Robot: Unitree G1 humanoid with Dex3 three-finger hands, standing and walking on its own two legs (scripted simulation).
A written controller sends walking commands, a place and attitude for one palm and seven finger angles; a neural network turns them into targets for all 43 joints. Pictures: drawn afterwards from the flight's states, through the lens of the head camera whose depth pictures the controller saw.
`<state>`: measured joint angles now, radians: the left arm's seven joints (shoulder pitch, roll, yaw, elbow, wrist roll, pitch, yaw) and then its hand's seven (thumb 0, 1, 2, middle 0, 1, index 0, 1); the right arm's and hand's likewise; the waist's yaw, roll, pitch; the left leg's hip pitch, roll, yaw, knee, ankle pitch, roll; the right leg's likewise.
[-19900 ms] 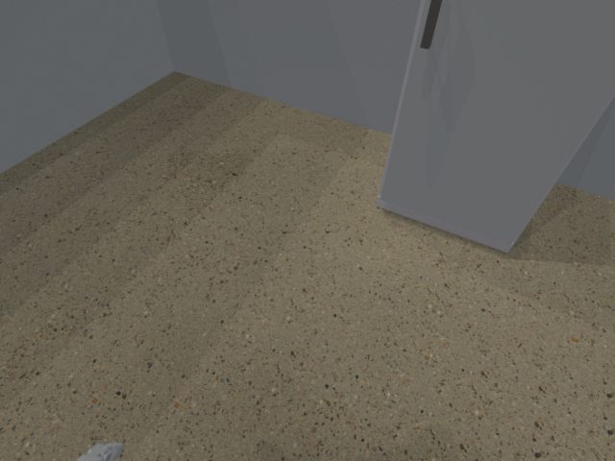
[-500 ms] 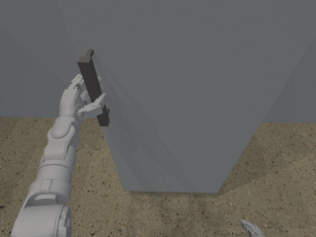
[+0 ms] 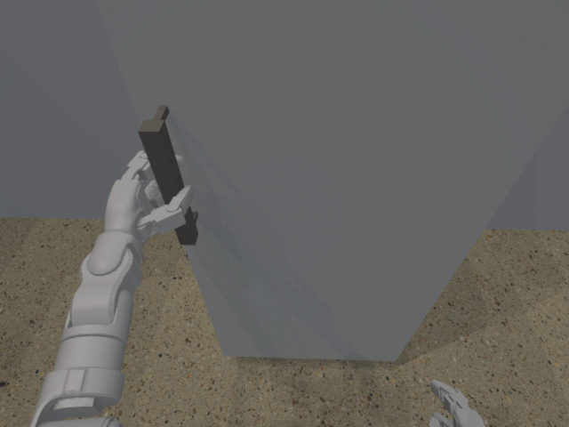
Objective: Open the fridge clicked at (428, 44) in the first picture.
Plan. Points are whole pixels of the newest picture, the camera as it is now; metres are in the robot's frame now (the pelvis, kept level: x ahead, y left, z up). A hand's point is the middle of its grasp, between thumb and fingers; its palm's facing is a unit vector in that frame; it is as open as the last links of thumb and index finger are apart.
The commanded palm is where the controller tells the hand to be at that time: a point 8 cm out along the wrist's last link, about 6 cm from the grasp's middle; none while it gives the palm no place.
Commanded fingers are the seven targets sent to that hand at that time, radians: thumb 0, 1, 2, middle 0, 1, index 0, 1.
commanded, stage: pull the door a little, standing still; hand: left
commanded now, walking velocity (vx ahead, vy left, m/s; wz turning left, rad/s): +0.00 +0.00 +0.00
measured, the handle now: (177, 181) +0.43 +0.18 +0.13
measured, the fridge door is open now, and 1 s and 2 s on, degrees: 0 8 35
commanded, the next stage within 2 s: walk backward, drawing the door open in 0.36 s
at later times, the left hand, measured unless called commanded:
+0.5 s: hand (174, 237) +0.32 +0.15 +0.13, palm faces -0.02 -0.99 -0.15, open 7.0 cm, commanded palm +0.29 +0.21 +0.14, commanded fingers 0.00 0.90 0.90 -0.45 -1.40 -0.45 -1.40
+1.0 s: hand (178, 246) +0.31 +0.15 +0.13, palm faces +0.26 -0.92 -0.30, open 6.7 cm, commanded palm +0.26 +0.19 +0.14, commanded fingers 0.00 0.90 0.90 -0.45 -1.40 -0.45 -1.40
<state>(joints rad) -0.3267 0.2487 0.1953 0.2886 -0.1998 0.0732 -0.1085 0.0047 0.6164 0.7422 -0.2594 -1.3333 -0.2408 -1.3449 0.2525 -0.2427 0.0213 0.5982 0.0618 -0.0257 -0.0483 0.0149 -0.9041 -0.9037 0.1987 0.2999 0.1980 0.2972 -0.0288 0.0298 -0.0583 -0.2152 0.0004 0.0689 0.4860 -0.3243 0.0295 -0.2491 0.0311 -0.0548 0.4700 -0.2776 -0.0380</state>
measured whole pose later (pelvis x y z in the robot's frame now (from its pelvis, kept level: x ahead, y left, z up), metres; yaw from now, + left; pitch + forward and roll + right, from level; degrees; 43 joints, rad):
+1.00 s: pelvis +0.09 -0.03 +0.00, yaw +2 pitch -1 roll +4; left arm 0.47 0.21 0.11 -0.50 -0.04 -0.08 0.12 -0.07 0.57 0.79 -0.40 -1.36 -0.28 -1.39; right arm 0.14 -0.20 0.04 0.53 -0.01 0.00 -0.08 0.02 -0.90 -0.90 0.20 0.30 0.20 0.30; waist 0.00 0.01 0.10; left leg -0.48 -0.01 0.06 0.90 -0.37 -0.01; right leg -0.17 -0.01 -0.21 0.51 -0.34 -0.12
